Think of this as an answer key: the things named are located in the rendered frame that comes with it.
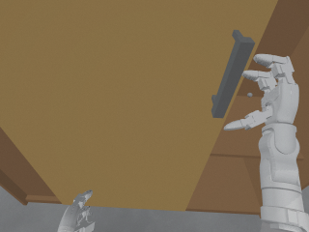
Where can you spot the wardrobe door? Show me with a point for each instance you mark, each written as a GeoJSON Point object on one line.
{"type": "Point", "coordinates": [19, 170]}
{"type": "Point", "coordinates": [115, 95]}

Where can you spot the handle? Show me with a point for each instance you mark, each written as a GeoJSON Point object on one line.
{"type": "Point", "coordinates": [240, 54]}

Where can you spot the left robot hand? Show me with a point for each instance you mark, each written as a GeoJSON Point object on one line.
{"type": "Point", "coordinates": [74, 214]}

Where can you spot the robot right forearm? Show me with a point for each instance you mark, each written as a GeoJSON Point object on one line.
{"type": "Point", "coordinates": [279, 177]}

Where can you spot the right robot hand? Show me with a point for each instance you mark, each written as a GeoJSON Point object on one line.
{"type": "Point", "coordinates": [283, 98]}

